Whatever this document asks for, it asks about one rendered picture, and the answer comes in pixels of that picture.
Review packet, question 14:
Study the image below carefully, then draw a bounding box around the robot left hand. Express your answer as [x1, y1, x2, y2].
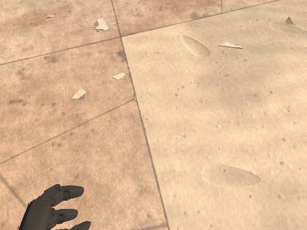
[17, 184, 91, 230]

